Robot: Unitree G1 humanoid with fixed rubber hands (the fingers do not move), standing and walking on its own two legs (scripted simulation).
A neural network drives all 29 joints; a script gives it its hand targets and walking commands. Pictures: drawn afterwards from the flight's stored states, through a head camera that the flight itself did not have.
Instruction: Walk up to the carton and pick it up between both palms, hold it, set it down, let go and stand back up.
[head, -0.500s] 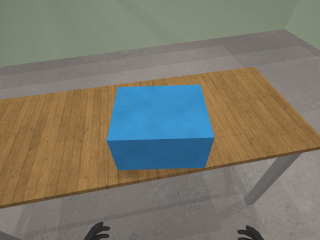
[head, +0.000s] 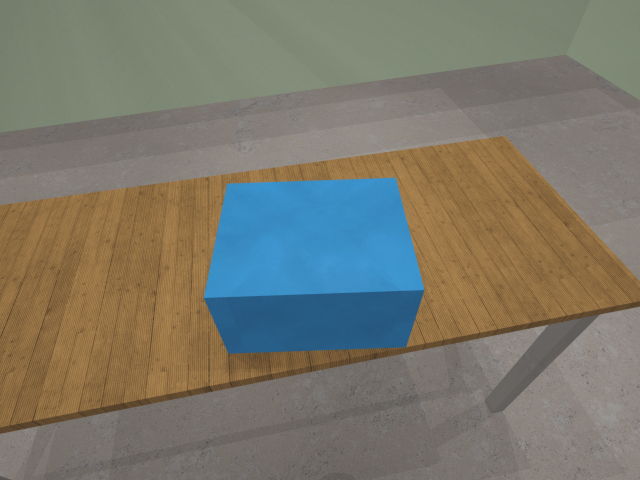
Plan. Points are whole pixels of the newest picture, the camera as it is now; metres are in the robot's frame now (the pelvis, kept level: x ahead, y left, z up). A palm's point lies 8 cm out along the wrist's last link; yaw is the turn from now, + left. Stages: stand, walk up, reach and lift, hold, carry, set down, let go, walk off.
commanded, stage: stand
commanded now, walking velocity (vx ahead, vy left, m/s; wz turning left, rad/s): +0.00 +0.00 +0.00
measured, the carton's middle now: (314, 263) +0.46 +0.05 -0.02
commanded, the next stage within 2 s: none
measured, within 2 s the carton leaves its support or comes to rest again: neither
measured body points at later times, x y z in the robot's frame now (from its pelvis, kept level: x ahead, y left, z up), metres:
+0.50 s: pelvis +0.02 -0.01 +0.01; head +0.02 +0.00 +0.46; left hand +0.02 +0.20 -0.16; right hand +0.00 -0.21 -0.16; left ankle -0.02 +0.13 -0.73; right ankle -0.02 -0.11 -0.73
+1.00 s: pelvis +0.04 -0.02 +0.01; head +0.04 -0.02 +0.46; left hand +0.01 +0.18 -0.15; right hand +0.01 -0.21 -0.16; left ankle -0.02 +0.13 -0.73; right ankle -0.02 -0.11 -0.73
